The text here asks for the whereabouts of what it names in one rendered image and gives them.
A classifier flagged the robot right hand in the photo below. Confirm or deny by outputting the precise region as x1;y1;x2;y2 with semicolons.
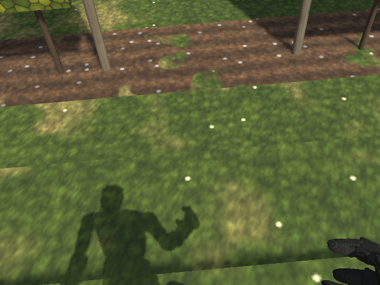
321;237;380;285

